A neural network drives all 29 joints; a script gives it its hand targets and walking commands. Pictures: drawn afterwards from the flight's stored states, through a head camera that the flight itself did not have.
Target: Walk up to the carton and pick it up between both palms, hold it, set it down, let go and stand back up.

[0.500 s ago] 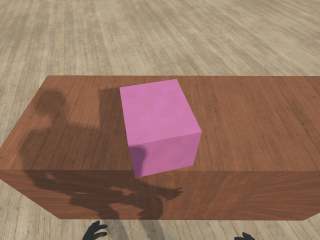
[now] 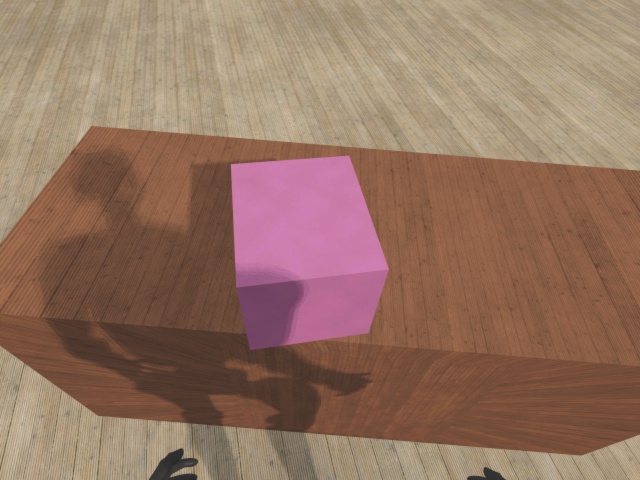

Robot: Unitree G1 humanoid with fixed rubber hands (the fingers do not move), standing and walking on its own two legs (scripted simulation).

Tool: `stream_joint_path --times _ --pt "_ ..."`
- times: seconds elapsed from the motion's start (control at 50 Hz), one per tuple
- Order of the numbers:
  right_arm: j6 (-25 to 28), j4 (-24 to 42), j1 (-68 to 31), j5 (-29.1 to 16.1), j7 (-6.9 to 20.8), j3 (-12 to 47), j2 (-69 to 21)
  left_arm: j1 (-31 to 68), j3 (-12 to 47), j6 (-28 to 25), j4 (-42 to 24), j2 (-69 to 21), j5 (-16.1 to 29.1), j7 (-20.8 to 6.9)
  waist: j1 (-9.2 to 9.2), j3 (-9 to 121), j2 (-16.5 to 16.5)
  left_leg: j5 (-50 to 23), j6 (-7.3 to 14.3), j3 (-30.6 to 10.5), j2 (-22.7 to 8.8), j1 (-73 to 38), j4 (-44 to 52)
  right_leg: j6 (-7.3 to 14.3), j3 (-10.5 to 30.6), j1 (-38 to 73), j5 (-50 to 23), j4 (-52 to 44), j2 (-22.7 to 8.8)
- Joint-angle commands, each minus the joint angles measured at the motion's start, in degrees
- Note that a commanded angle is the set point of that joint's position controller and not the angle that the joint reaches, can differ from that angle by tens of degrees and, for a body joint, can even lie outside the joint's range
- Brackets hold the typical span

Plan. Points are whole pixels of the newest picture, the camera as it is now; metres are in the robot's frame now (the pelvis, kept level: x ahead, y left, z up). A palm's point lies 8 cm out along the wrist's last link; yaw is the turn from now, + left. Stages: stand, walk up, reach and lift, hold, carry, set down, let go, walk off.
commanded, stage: walk up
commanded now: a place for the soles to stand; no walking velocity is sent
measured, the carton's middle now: (301, 250) +0.47 +0.03 -0.04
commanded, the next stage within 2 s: reach and lift in 1.62 s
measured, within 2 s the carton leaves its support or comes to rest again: neither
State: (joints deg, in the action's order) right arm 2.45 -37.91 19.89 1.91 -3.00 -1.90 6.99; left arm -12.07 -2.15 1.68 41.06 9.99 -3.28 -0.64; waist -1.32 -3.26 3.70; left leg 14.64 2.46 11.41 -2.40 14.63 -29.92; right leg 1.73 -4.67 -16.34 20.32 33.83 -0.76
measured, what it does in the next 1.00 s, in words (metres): steps on the spot, turning left: left foot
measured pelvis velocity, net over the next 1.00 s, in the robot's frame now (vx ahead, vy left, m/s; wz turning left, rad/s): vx -0.03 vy -0.07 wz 0.30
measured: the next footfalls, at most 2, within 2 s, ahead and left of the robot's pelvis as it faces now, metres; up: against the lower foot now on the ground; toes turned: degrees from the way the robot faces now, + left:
left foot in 0.80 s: -0.03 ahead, +0.05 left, +0.00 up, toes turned +14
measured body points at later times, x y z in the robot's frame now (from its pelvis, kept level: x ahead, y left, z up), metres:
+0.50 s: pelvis -0.02 -0.09 +0.00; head +0.01 -0.08 +0.45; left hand +0.05 +0.15 -0.12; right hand +0.12 -0.29 -0.13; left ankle -0.03 +0.05 -0.69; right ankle +0.02 -0.10 -0.73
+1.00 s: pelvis -0.03 -0.07 +0.00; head -0.02 -0.06 +0.45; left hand -0.01 +0.17 -0.13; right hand +0.12 -0.25 -0.12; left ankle -0.06 +0.04 -0.73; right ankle +0.02 -0.11 -0.73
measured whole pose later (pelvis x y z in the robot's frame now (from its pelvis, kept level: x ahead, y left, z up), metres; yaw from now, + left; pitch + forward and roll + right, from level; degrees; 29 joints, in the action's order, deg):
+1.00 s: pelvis -0.03 -0.07 +0.00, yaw +17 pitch +0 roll +0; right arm 1.6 -41.4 18.6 1.2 -1.9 -1.5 6.5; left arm -19.9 -0.9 0.3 37.8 10.3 -2.5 -1.2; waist 0.4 -0.8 1.8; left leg 17.8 0.4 0.5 0.2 14.7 -32.9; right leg 4.3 -15.5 -15.8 14.7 30.8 -1.0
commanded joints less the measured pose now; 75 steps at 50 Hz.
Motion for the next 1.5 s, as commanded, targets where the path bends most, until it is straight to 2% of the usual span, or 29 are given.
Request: stream_joint_path --times 0.0,0.06,0.08,0.1,0.22,0.28,0.36,0.38,0.44,0.52,0.6,0.66,0.7,0.72,0.74,0.76,0.78,0.8,0.82,0.84,0.86,0.9,0.94,0.98,1.02,1.08,1.18,1.28,1.48 --pt "0.7 3.9 -0.4 -0.3 -0.1 -1.8 7.7 2.4 0.3 -1.0 -5.7 1.4 -0.2 -0.6 0.66 6.4 -10.0 -15.2 4.0 -14.4 -14.2 -4.4 9.1 0.8 3.4 0.1 -6.3 -4.8 -3.2" --pt "0.3 4.2 -1.7 -0.8 0.8 -0.7 6.2 0.3 0.0 -1.3 -5.5 3.2 0.0 -0.9 1.77 7.2 -6.0 -3.8 -0.3 -9.2 -8.5 4.6 7.5 2.2 6.1 10.0 -9.6 -8.6 -6.4" --pt "0.0 4.3 -3.0 -1.2 1.2 0.1 4.9 -0.3 -0.1 -1.8 -4.6 3.6 1.5 -0.6 1.32 6.1 -4.1 -1.6 -1.9 -6.3 -5.0 4.0 4.7 2.5 9.6 8.1 -9.4 -11.6 -9.2" --pt "-0.4 4.1 -2.3 -0.9 1.2 0.5 3.5 -0.3 -0.3 -1.9 -4.1 4.5 2.5 -0.4 0.92 5.0 -1.4 0.6 -2.6 -6.0 -3.7 1.4 2.9 2.7 11.0 4.4 -7.5 -14.5 -10.4" --pt "-1.3 2.2 -0.4 0.4 0.8 0.3 4.4 -1.2 -0.8 -1.4 -5.8 4.3 2.2 1.0 1.94 -1.5 5.2 6.5 -3.3 -7.0 -1.2 7.3 -2.5 -0.9 10.0 4.2 -8.4 -19.0 -10.9" --pt "-1.8 1.9 -1.7 0.6 0.1 -0.1 4.0 -3.0 -1.3 -1.3 -7.3 3.9 1.5 2.0 3.22 0.6 4.5 13.8 -3.6 -9.2 0.5 12.7 -13.3 -1.0 10.6 8.9 -14.5 -17.6 -13.3" --pt "-2.0 2.1 -3.9 0.2 -1.1 -0.2 2.7 -2.7 -1.2 -1.0 -9.7 3.4 0.5 3.0 3.3 4.3 1.0 13.3 -4.4 -12.8 1.0 15.1 -23.4 1.4 8.3 10.4 -24.6 -15.0 -14.9" --pt "-2.1 2.3 -4.8 0.4 -1.1 -0.3 3.2 -3.1 -1.0 -1.1 -10.0 2.9 0.5 3.3 3.2 5.3 -1.6 13.0 -4.5 -13.7 1.4 15.4 -25.1 1.6 9.0 10.8 -25.8 -14.9 -16.2" --pt "-2.3 1.7 -4.6 1.0 -1.0 -0.2 2.5 -3.4 -0.7 -1.4 -10.7 2.3 0.3 3.7 2.86 6.7 -2.6 11.2 -5.1 -14.1 1.2 15.8 -25.9 2.3 8.7 11.1 -19.2 -16.1 -16.9" --pt "-2.8 1.6 -5.7 1.6 0.1 0.0 2.1 -6.3 -0.9 -2.1 -10.1 2.6 0.4 3.9 3.26 4.9 -1.2 10.9 -4.8 -13.6 1.0 16.1 -21.8 1.5 8.0 10.3 -6.8 -18.4 -16.9" --pt "-2.7 1.9 -5.0 1.5 1.0 -0.2 2.0 -8.5 -1.6 -1.8 -9.7 4.0 0.5 3.5 3.05 2.5 1.0 13.8 -2.9 -11.0 1.8 13.0 -16.6 0.9 5.3 6.8 2.6 -19.8 -16.3" --pt "-2.1 2.3 -3.9 1.2 1.4 -0.4 1.8 -8.9 -1.7 -1.3 -9.7 4.9 0.8 2.9 2.4 1.4 1.0 13.9 -1.1 -9.8 2.0 8.9 -12.1 0.8 2.9 3.1 4.5 -19.6 -16.5" --pt "-1.3 2.3 -1.9 0.9 1.5 -0.5 1.7 -7.6 -1.4 -1.0 -9.5 5.3 1.0 2.4 0.74 1.4 -1.0 7.2 0.2 -9.5 1.6 3.2 -5.7 0.3 -0.2 -0.7 4.6 -18.2 -15.9" --pt "-0.7 2.2 -0.4 0.8 1.5 -0.5 1.9 -6.3 -1.1 -0.8 -9.2 5.7 1.0 2.0 -0.58 1.4 -2.6 0.0 0.8 -10.0 0.9 -1.1 -0.1 -0.4 -2.5 -3.4 4.1 -16.8 -15.0" --pt "-0.1 1.9 0.8 0.8 1.4 -0.5 2.5 -5.7 -0.7 -0.8 -8.8 5.5 1.1 1.4 -1.38 1.8 -4.0 -4.1 1.5 -12.3 0.0 -5.2 3.5 -1.8 -4.7 -6.1 3.0 -14.8 -13.4" --pt "0.3 1.4 3.2 1.3 1.1 -0.9 3.7 -5.1 -0.1 -1.0 -8.9 4.7 1.3 0.7 -2.37 3.1 -5.4 -3.1 3.4 -19.2 -3.9 -10.0 4.0 -3.5 -6.1 -10.8 2.7 -10.6 -11.5" --pt "0.5 1.1 4.1 1.5 0.5 -1.4 5.7 -6.2 0.8 -1.3 -9.2 2.9 1.2 -0.1 -1.74 3.8 -9.8 6.2 6.8 -31.5 -10.7 -10.2 6.9 -5.1 -6.9 -13.9 4.8 -3.3 -8.2" --pt "0.5 2.1 0.4 0.2 0.0 -2.4 8.5 -9.1 0.6 -1.2 -9.1 2.0 0.9 -0.2 0.05 1.6 -11.4 13.3 12.2 -39.6 -16.1 1.9 10.3 -4.5 -3.1 -7.4 7.9 2.2 -5.7" --pt "0.5 1.9 -2.8 -0.9 0.0 -2.6 8.3 -8.5 -0.1 -1.1 -9.4 2.4 0.5 -0.2 1.32 -0.2 -11.6 16.6 12.3 -37.5 -14.9 10.2 11.8 -2.3 1.4 0.0 6.7 5.3 -6.9" --pt "0.6 2.1 -4.8 -1.1 0.2 -1.5 5.8 -7.6 0.3 -1.5 -9.5 2.2 0.5 -0.4 2.21 0.0 -11.4 13.6 9.6 -33.7 -12.0 9.0 12.6 -1.3 1.2 0.5 5.3 1.1 -6.2" --pt "0.6 2.6 -5.6 -0.8 0.1 -0.9 4.4 -7.2 1.0 -1.9 -8.9 1.8 0.9 -0.7 2.25 0.8 -11.1 6.1 7.2 -29.4 -9.6 4.2 11.9 -1.3 -0.5 -1.8 2.2 -3.8 -5.0" --pt "0.7 3.6 -7.6 -0.7 0.7 -0.7 5.2 -8.6 1.1 -2.5 -7.6 2.4 1.1 -0.8 3.38 3.1 -10.7 -2.9 3.8 -24.7 -7.1 4.4 8.5 -0.3 -0.6 3.0 -6.7 -8.6 -4.4" --pt "0.9 2.3 -5.4 -1.0 2.0 0.0 3.8 -9.3 0.3 -3.3 -7.1 4.1 0.6 -0.3 3.0 5.7 -8.2 -3.1 1.0 -20.4 -4.5 8.1 5.7 1.3 3.1 12.6 -10.4 -10.2 -7.6" --pt "0.6 1.9 -3.8 -0.1 2.4 0.7 1.7 -10.6 -0.2 -3.5 -5.6 5.4 1.9 0.0 2.19 5.3 -4.0 1.9 -0.5 -15.9 -1.7 5.4 2.5 1.6 5.7 10.0 -8.9 -13.5 -11.1" --pt "0.1 1.4 -2.6 0.4 2.2 0.7 1.8 -10.3 -0.2 -3.4 -5.2 4.8 2.6 0.4 1.68 2.1 -1.9 2.7 -0.7 -14.8 -1.0 4.2 1.9 1.4 6.8 6.5 -7.3 -16.8 -12.5" --pt "0.0 1.0 -2.0 0.4 2.0 0.7 2.8 -9.7 0.1 -3.4 -5.4 3.8 2.5 0.6 1.4 0.5 0.2 -0.3 -0.7 -15.5 -2.1 2.9 3.6 0.6 4.4 5.1 -11.8 -16.5 -10.8" --pt "0.4 0.4 -3.2 0.1 1.5 0.8 3.5 -10.6 -0.1 -3.5 -4.6 3.5 2.4 0.3 2.0 4.2 -2.6 -3.4 -0.8 -15.6 -3.3 1.4 4.5 0.7 2.4 9.2 -19.3 -13.3 -9.1" --pt "0.4 0.3 -4.5 -0.3 1.5 1.1 2.8 -10.3 -0.2 -3.5 -4.1 3.5 2.3 0.3 2.17 4.2 -4.8 -3.5 -0.7 -15.5 -3.8 0.7 5.3 0.9 2.5 8.4 -18.1 -12.9 -8.7" --pt "0.4 -0.9 -4.1 -0.4 1.7 1.1 3.0 -11.2 -0.1 -3.7 -2.6 3.0 2.2 0.2 2.19 2.3 -4.9 -2.3 -0.6 -15.7 -4.4 0.6 7.0 1.2 3.3 7.4 -14.5 -13.6 -7.8"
